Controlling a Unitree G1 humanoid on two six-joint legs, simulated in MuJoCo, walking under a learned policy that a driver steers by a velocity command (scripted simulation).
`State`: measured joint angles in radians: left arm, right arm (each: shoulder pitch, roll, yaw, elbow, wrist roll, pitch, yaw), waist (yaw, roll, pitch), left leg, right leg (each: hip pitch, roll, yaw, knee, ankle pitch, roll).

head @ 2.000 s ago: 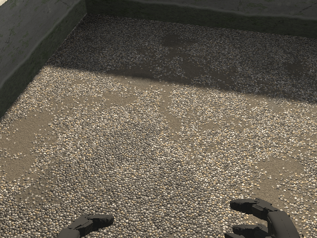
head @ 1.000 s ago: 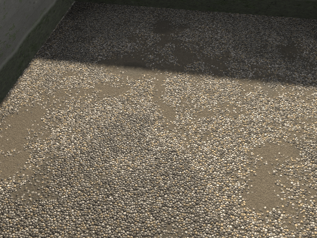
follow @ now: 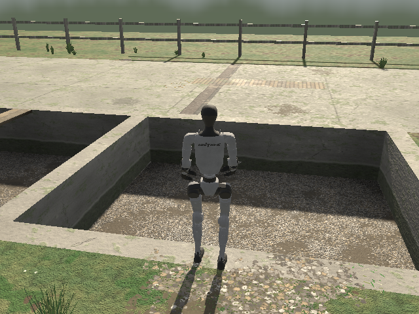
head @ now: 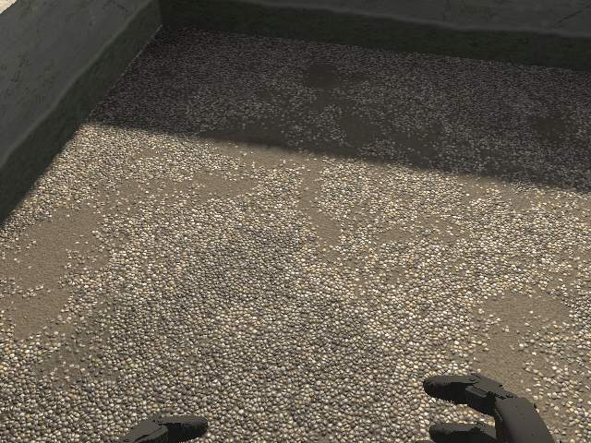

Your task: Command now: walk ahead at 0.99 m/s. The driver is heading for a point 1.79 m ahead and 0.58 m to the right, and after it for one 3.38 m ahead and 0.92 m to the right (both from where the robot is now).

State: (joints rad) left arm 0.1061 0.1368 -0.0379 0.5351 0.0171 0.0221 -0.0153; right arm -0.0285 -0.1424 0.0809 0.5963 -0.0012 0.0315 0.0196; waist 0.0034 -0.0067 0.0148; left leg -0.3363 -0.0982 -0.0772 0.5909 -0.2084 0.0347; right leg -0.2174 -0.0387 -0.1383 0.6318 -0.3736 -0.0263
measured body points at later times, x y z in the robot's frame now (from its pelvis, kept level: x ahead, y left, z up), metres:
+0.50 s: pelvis +0.00 +0.00 +0.00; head -0.01 +0.00 +0.45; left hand +0.22 +0.19 -0.06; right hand +0.25 -0.18 -0.05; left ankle +0.07 +0.09 -0.73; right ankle -0.02 -0.09 -0.73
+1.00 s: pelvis +0.00 -0.01 +0.00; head -0.01 -0.01 +0.45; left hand +0.22 +0.18 -0.06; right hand +0.25 -0.18 -0.05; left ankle +0.07 +0.09 -0.73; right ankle -0.02 -0.10 -0.73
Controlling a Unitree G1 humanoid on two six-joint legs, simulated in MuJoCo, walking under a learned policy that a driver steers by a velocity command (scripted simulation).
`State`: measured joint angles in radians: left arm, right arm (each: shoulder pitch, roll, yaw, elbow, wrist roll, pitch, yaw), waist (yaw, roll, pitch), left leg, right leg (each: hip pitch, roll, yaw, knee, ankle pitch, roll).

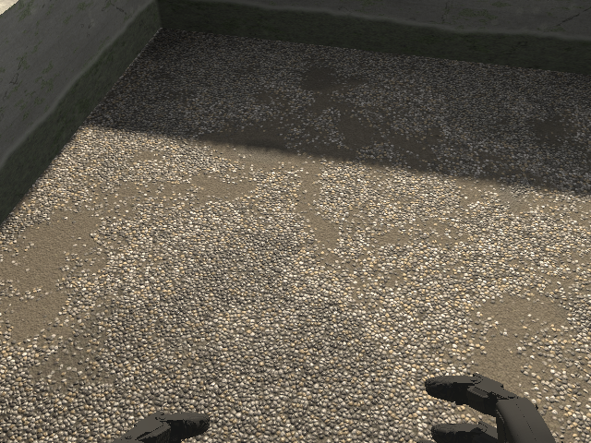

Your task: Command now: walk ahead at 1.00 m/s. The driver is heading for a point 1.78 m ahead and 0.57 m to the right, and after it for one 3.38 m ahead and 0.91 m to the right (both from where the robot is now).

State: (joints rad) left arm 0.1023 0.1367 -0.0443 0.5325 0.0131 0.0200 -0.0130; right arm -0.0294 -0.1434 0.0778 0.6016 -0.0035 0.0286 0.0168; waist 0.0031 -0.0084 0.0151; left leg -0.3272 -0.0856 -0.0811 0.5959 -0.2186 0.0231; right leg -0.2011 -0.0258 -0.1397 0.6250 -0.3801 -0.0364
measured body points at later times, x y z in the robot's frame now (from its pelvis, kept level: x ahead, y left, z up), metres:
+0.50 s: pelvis +0.00 +0.00 +0.00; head -0.01 +0.00 +0.45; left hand +0.21 +0.19 -0.06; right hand +0.25 -0.18 -0.05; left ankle +0.06 +0.10 -0.73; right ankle -0.02 -0.09 -0.73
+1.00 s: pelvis +0.00 +0.00 +0.00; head -0.01 +0.00 +0.45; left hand +0.21 +0.19 -0.06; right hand +0.25 -0.18 -0.05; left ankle +0.06 +0.10 -0.73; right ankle -0.02 -0.09 -0.73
